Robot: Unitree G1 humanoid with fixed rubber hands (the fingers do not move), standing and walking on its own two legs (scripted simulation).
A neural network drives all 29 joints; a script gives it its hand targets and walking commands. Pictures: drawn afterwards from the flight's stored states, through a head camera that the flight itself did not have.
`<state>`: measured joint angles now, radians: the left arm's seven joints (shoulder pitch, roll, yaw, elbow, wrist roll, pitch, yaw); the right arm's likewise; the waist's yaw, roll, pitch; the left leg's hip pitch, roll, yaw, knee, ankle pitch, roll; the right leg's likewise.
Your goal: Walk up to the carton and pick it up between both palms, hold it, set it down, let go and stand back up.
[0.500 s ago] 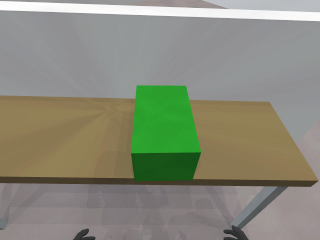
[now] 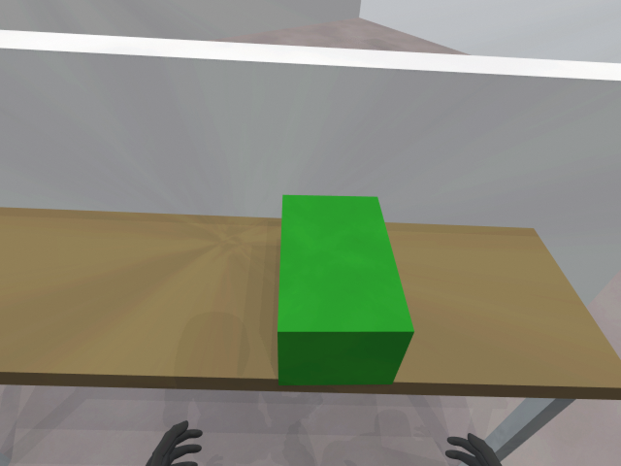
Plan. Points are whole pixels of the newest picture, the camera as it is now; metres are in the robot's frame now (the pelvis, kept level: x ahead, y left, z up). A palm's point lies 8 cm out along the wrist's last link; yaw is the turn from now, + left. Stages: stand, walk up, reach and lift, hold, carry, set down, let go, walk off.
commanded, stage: reach and lift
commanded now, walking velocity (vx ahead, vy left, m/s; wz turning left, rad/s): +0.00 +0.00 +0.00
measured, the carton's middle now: (332, 281) +0.44 -0.01 -0.02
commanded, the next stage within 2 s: none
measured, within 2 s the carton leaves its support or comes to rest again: neither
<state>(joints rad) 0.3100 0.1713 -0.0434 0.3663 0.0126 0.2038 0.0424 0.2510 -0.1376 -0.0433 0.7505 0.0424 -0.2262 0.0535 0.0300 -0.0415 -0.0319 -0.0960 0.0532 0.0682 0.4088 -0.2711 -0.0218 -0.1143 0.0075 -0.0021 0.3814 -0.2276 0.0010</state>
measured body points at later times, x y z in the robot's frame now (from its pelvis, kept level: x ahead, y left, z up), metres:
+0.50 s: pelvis -0.01 -0.02 +0.00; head -0.02 -0.01 +0.45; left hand +0.16 +0.18 -0.05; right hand +0.15 -0.23 -0.03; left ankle -0.03 +0.12 -0.74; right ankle -0.01 -0.12 -0.74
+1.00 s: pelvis +0.00 -0.01 +0.00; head +0.00 +0.00 +0.45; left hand +0.23 +0.18 -0.02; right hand +0.23 -0.21 -0.01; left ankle -0.03 +0.12 -0.74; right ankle -0.01 -0.12 -0.74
